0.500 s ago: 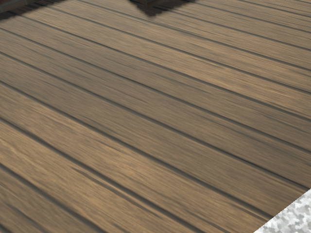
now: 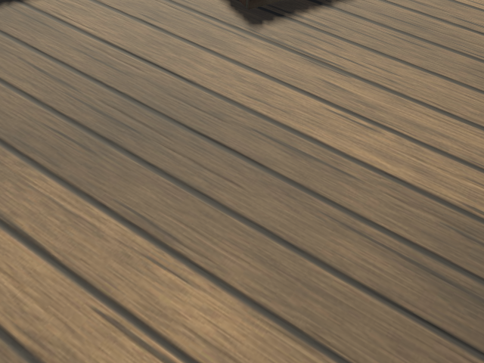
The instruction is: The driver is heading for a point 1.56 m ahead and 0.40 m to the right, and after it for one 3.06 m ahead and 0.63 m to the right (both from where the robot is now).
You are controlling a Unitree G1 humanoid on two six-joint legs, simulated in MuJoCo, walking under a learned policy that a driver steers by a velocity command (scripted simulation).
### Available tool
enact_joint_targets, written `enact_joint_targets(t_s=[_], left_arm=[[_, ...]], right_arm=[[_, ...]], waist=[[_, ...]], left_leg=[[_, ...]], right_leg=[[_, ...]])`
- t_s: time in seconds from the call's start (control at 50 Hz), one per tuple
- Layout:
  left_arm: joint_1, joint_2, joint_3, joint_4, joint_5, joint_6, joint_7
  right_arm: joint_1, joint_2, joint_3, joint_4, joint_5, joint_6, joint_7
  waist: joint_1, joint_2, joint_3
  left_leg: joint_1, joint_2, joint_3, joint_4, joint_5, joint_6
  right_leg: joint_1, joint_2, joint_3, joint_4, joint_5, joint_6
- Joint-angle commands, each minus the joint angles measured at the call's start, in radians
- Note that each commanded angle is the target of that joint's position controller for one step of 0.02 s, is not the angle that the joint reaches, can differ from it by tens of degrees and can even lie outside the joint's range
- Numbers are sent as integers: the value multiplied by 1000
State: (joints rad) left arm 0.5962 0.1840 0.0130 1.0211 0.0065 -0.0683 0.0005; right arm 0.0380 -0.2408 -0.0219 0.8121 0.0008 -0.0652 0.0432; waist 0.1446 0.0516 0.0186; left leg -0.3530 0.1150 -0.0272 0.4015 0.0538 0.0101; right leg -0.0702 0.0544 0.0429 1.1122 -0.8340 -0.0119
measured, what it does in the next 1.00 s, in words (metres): goes down, turning right: right foot, then left foot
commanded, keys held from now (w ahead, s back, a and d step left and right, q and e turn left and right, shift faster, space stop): w+e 0.58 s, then w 0.42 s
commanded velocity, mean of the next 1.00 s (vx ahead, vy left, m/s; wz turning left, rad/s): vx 0.50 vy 0.00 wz -0.41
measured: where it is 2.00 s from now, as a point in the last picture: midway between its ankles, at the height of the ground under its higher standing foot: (379, 212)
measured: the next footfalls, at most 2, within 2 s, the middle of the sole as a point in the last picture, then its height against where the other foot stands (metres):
right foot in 0.42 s outside the picture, level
left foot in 0.92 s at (294, 285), level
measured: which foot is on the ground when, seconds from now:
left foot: down 0.00-0.42, up 0.44-0.90, down 0.92-1.00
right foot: down 0.00-0.00, up 0.02-0.40, down 0.42-0.94, up 0.96-1.00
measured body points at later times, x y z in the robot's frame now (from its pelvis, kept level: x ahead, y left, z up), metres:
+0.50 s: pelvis +0.27 -0.04 -0.04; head +0.30 -0.06 +0.41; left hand +0.54 +0.15 -0.12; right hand +0.23 -0.32 -0.18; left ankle +0.12 +0.14 -0.67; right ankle +0.34 -0.13 -0.75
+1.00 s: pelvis +0.57 -0.08 -0.03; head +0.60 -0.09 +0.42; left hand +0.72 +0.16 -0.16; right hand +0.65 -0.39 -0.12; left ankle +0.69 -0.03 -0.75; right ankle +0.37 -0.13 -0.69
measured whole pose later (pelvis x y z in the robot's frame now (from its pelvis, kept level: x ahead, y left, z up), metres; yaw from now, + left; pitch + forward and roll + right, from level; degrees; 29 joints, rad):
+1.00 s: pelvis +0.57 -0.08 -0.03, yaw -25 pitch +3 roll +1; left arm 0.37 0.27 0.08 0.82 -0.03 -0.06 0.01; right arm 0.07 -0.25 -0.06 0.77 0.00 -0.12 0.04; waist 0.04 -0.02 0.01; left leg -0.46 -0.04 0.03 0.55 -0.15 0.04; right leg -0.23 0.06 0.13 0.99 -0.48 -0.04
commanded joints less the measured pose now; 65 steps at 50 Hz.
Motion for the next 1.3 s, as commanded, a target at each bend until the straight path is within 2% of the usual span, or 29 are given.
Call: enact_joint_targets(t_s=[0.02, 0.04, 0.06, 0.08, 0.12, 0.16, 0.18, 0.22, 0.26, 0.3, 0.36, 0.4, 0.42, 0.44, 0.46, 0.48, 0.5, 0.54, 0.62, 0.72, 0.86, 0.92, 0.94, 0.96, 0.98, 1.0, 1.04, 1.12, 1.3], left_arm=[[176, 90, 15, -10, -97, -29, 18], [74, 103, 29, -73, -130, -45, 27], [-119, 104, 38, -139, -123, -37, 48], [-191, 77, 36, -194, -115, -26, 63], [-234, 33, 37, -213, -61, 19, 61], [-285, -18, 35, -266, -71, 54, 52], [-320, 34, 49, -310, -63, 52, 47], [-316, 65, 71, -296, -15, 30, 31], [-367, 35, 63, -305, -29, 21, -5], [-456, 31, 53, -339, -34, 32, -25], [-590, 54, 56, -390, -27, 31, -48], [-543, 113, 80, -397, -24, 33, -57], [-403, 159, 106, -363, -28, 34, -53], [-204, 271, 151, -319, -30, 39, -33], [-172, 380, 168, -307, -45, 33, -27], [-110, 320, 146, -323, -35, 28, -23], [-157, 274, 132, -310, -23, 21, -18], [-333, 206, 108, -349, -22, 10, -16], [-388, 190, 99, -367, -18, -3, 5], [-283, 208, 106, -320, -25, -3, 23], [-194, 216, 111, -258, -30, 0, 17], [-232, 208, 103, -266, -23, 8, 16], [-240, 167, 83, -290, -7, 7, 16], [-83, 87, 58, -284, -27, -9, 10], [-122, 167, 70, -267, -40, -17, 11], [-242, 222, 83, -298, -45, -22, 10], [-349, 203, 81, -324, -16, -25, 15], [-317, 148, 75, -319, -14, -8, 12], [-602, 112, 49, -386, -21, -20, -12]], right_arm=[[574, -228, -80, 117, 38, -13, 6], [613, -253, -97, 161, 48, 6, 9], [501, -177, -74, 159, 29, 16, -13], [410, -193, -71, 160, 14, 5, -29], [262, -51, -24, 145, -5, -12, -30], [160, 2, -5, 150, -2, -15, -38], [101, -7, 0, 135, -9, -24, -47], [80, -78, -12, 110, -48, -42, -73], [161, -166, -37, 130, -19, -56, -89], [219, -186, -59, 151, 21, -39, -93], [311, -173, -77, 160, 22, 3, -79], [311, -210, -92, 141, 11, 18, -72], [293, -209, -91, 127, 9, 24, -71], [279, -189, -81, 94, -5, 17, -73], [344, -45, -31, 34, -29, -14, -52], [220, -122, -47, 17, 16, -63, -32], [139, -155, -59, -7, 53, -84, -21], [104, -151, -64, -8, 3, -90, -37], [153, -125, -74, -21, -6, -47, -43], [-32, -59, -44, -78, -9, -43, -35], [-123, -120, -55, -139, 9, -59, -13], [96, -179, -86, -84, -1, -71, -14], [282, -237, -100, -61, -14, -72, -19], [377, -295, -119, -20, -10, -64, -10], [389, -198, -94, -12, 16, -58, -6], [307, -151, -79, -29, 17, -53, -11], [193, -123, -65, -49, -2, -45, -15], [193, -121, -61, -28, 2, -55, -16], [323, -180, -70, 34, 24, -30, -35]], waist=[[-273, 354, -488], [-288, 306, -510], [-263, 49, -270], [-228, 95, -188], [-153, -42, -75], [-87, 26, 44], [-55, 26, 100], [-59, 23, 80], [-84, 20, 27], [-118, -23, 71], [-177, -77, 94], [-142, -28, 33], [-65, -21, -42], [11, -100, -163], [-70, -338, -279], [0, -241, -372], [-5, -203, -225], [-102, -11, -92], [-178, -39, -77], [-98, -94, -27], [-71, -146, 15], [-189, -147, -115], [-264, -56, -270], [-211, 244, -404], [-247, 176, -362], [-254, 88, -208], [-202, -24, -69], [-143, 25, -54], [-230, 15, 13]], left_leg=[[1033, 319, -314, 355, 714, 215], [969, 402, -513, 131, 197, 290], [756, 346, -481, -53, -88, 257], [612, 396, -505, -92, -59, 297], [283, 328, -289, -74, 13, 236], [101, 276, -137, -129, -152, 142], [-33, 186, -13, -207, -200, 91], [-210, 48, 187, -227, -82, 89], [-90, 115, 159, -287, -41, 121], [159, 175, 141, -278, 40, 133], [401, 206, 167, -155, 234, 118], [421, 187, 213, 24, 537, 95], [371, 147, 253, 221, 634, 72], [112, 98, 260, 534, 437, 20], [-323, -126, 176, 941, -532, -45], [-464, -147, -62, 1053, -618, -25], [-574, -100, -61, 1043, -527, -1], [-426, -20, -52, 840, -371, 13], [-270, 10, -36, 646, -304, -47], [-195, -45, 4, 255, 43, -63], [-235, -71, -14, 101, -57, 18], [101, -109, 31, 62, -86, 92], [395, 61, -159, 90, -73, 167], [746, 270, -620, 0, -294, 336], [746, 265, -736, -90, -496, 314], [619, 229, -584, -105, -479, 263], [358, 161, -398, -148, -257, 233], [239, 108, -243, -215, -20, 235], [261, 59, -68, -248, 31, 185]], right_leg=[[-802, -8, 128, 856, -46, 28], [-913, -37, 97, 933, 65, 43], [-1019, -77, -13, 909, 202, 54], [-1058, -99, -54, 981, 323, 65], [-942, -158, -9, 922, 378, 19], [-958, -214, 70, 751, 406, -37], [-842, -219, 79, 400, 567, -39], [-498, -151, -22, -44, 910, -9], [-402, -148, -34, -221, 994, -5], [-538, -154, -26, -360, 907, -41], [-635, -117, -105, -457, 729, -103], [-487, -49, -165, -457, 627, -136], [-285, 7, -188, -496, 647, -159], [74, -75, 8, -495, 734, -224], [404, -336, 600, -656, 507, -419], [486, -380, 803, -808, 364, -428], [404, -367, 675, -824, 416, -373], [78, -281, 451, -845, 658, -290], [-136, -224, 286, -888, 868, -284], [-201, -151, 137, -900, 852, -226], [19, -263, 233, -798, 848, -197], [9, -191, 171, -547, 1189, -141], [-159, -123, 115, -260, 1005, -103], [-546, 34, 60, 92, 392, -22], [-684, 1, 146, 199, 279, -26], [-741, -48, 127, 216, 364, -32], [-682, -128, 70, 105, 494, -30], [-597, -176, 41, -48, 551, -12], [-545, -128, -34, -524, 935, 10]])
Velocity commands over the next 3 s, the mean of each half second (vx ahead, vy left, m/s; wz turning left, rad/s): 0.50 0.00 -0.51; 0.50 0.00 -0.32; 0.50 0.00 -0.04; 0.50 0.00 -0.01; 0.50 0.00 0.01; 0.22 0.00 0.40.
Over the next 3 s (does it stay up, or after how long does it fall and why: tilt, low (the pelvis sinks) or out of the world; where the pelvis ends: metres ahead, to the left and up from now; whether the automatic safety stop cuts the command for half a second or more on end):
stays up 1.46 -0.51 -0.02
